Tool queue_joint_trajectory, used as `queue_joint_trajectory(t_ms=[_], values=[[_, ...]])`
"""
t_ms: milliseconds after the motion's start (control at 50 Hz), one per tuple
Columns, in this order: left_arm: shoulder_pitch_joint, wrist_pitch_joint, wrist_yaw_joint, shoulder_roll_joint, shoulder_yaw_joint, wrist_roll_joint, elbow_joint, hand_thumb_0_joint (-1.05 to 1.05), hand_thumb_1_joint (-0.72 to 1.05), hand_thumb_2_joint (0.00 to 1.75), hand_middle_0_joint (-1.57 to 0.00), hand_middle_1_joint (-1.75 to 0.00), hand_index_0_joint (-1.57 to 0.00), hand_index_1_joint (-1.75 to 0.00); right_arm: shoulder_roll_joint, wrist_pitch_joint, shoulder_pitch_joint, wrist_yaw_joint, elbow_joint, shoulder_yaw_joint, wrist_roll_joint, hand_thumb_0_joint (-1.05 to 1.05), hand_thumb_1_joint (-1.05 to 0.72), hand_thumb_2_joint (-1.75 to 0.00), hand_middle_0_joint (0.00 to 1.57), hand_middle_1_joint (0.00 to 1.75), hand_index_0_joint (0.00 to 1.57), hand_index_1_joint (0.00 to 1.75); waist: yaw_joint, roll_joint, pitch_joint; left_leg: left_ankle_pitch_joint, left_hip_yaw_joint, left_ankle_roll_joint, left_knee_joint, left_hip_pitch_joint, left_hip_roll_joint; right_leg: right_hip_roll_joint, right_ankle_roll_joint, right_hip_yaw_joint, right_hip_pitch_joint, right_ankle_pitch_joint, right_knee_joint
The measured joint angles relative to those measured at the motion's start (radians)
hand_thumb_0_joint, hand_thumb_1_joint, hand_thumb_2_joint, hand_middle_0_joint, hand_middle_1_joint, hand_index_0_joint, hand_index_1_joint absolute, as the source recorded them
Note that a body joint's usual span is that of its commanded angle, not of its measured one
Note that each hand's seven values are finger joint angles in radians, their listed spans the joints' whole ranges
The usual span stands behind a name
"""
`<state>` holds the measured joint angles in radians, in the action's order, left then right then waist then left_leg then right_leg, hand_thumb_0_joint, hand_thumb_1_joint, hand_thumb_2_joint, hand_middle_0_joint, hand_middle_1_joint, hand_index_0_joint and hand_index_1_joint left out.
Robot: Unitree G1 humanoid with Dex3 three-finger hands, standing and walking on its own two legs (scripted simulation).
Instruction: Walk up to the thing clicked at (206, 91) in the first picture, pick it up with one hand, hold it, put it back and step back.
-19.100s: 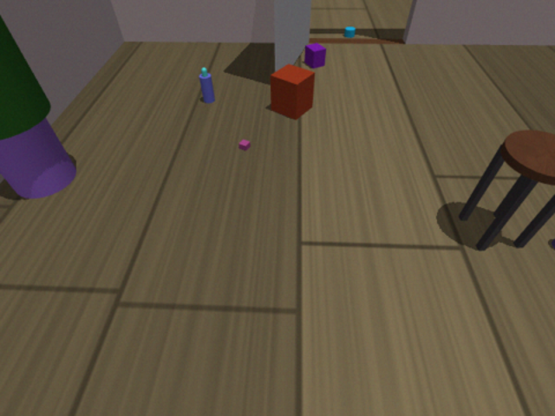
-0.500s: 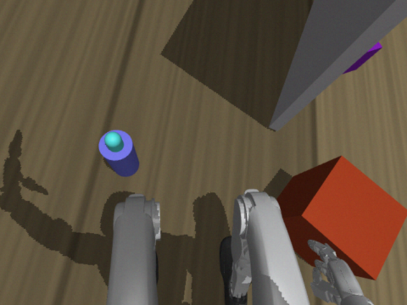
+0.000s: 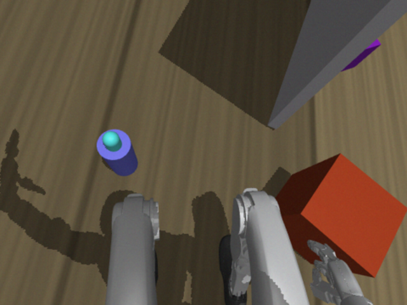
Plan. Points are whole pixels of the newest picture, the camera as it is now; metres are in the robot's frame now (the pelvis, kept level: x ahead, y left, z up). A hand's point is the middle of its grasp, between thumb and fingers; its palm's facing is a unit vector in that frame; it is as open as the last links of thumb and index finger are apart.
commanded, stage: go down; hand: left
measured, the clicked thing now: (118, 152) +0.46 +0.21 -0.27
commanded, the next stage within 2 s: none
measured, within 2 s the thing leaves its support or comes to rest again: neither
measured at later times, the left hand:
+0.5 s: hand out of the picture +0.39 +0.41 +0.04, palm faces +0.14 -0.99 -0.06, open 17.6 cm
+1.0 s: hand out of the picture +0.39 +0.41 +0.04, palm faces +0.14 -0.99 -0.06, open 17.6 cm
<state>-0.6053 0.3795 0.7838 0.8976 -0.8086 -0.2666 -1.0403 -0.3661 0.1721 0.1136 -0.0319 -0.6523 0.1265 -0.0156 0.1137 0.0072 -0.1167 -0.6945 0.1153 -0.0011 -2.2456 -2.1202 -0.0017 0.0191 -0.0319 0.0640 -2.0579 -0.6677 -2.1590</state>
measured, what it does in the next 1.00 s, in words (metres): stands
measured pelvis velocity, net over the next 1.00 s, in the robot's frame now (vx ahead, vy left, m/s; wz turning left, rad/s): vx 0.00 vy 0.00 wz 0.00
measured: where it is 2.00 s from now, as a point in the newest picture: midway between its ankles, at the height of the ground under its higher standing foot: (190, 291)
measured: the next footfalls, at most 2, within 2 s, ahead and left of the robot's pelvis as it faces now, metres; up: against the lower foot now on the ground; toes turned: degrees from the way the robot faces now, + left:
none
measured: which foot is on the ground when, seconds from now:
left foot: down 0.00-1.00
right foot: down 0.00-1.00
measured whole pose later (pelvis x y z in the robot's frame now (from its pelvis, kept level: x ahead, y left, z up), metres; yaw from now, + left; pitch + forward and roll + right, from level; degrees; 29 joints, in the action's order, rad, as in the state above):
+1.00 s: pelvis +0.00 +0.00 +0.00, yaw +0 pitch +32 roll -7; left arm -0.60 0.38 0.79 0.91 -0.81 -0.27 -1.06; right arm -0.37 0.18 0.12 -0.03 -0.65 0.13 -0.02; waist 0.11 0.01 -0.11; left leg -0.69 0.11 0.00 -2.25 -2.12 0.00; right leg 0.02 -0.03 0.06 -2.06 -0.66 -2.17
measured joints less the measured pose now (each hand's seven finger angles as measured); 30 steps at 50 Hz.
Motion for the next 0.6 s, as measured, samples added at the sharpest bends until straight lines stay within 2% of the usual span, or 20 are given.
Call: queue_joint_trajectory(t_ms=[80, 160, 260, 380, 480, 600], values=[[0.006, 0.011, 0.015, 0.01, -0.011, -0.021, -0.021, -0.01, -0.61, 0.03, -0.07, -0.09, -0.07, -0.08, -0.008, 0.002, 0.006, 0.005, -0.001, 0.003, 0.0, 0.01, -0.89, -0.89, 0.21, 0.3, 0.21, 0.3, -0.012, 0.004, 0.018, 0.002, -0.002, 0.001, -0.003, -0.005, -0.002, -0.002, -0.001, -0.002, -0.007, 0.004, -0.004], [-0.002, 0.021, 0.025, -0.007, -0.012, -0.027, -0.005, -0.01, -0.61, 0.03, -0.07, -0.09, -0.07, -0.08, -0.011, 0.003, 0.008, 0.007, -0.01, 0.004, -0.004, 0.01, -0.89, -0.89, 0.21, 0.3, 0.21, 0.3, -0.024, 0.019, 0.032, 0.005, -0.001, -0.002, -0.013, -0.016, 0.001, 0.0, 0.0, -0.002, -0.017, 0.005, -0.015], [-0.018, 0.014, 0.02, -0.042, 0.007, 0.003, 0.041, -0.01, -0.61, 0.04, -0.07, -0.09, -0.07, -0.09, -0.004, 0.003, 0.002, 0.003, -0.019, -0.002, -0.008, 0.01, -0.89, -0.89, 0.21, 0.3, 0.21, 0.3, -0.024, 0.03, 0.028, 0.005, 0.003, -0.006, -0.021, -0.02, 0.008, 0.006, 0.004, 0.001, -0.016, -0.001, -0.024], [-0.014, -0.004, 0.004, -0.042, 0.017, 0.02, 0.061, -0.01, -0.61, 0.04, -0.07, -0.1, -0.07, -0.09, 0.004, 0.002, -0.007, -0.004, -0.011, -0.006, -0.006, 0.01, -0.89, -0.89, 0.21, 0.3, 0.21, 0.3, -0.008, 0.017, 0.0, 0.0, 0.005, -0.005, -0.012, -0.006, 0.008, 0.006, 0.004, 0.004, -0.001, -0.006, -0.013], [0.005, -0.006, 0.001, -0.015, 0.011, 0.002, 0.012, -0.01, -0.61, 0.03, -0.07, -0.1, -0.07, -0.09, -0.001, 0.001, -0.005, -0.003, -0.001, -0.006, 0.0, 0.01, -0.89, -0.89, 0.21, 0.3, 0.21, 0.3, -0.005, -0.002, -0.008, 0.001, -0.002, 0.001, 0.001, 0.004, 0.002, 0.002, 0.001, -0.002, 0.006, -0.001, 0.0], [0.013, 0.013, 0.014, -0.011, -0.005, -0.024, -0.009, -0.01, -0.61, 0.03, -0.07, -0.1, -0.08, -0.09, -0.009, 0.003, 0.006, 0.004, -0.002, -0.002, 0.001, 0.01, -0.89, -0.89, 0.21, 0.3, 0.21, 0.3, -0.023, 0.007, 0.017, 0.011, -0.006, 0.001, 0.0, -0.003, -0.002, -0.003, 0.0, -0.007, -0.007, 0.011, -0.003]])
